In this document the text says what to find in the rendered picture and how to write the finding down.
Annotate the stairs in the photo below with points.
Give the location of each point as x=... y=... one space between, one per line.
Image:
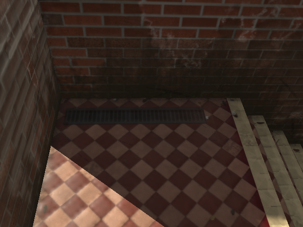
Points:
x=284 y=163

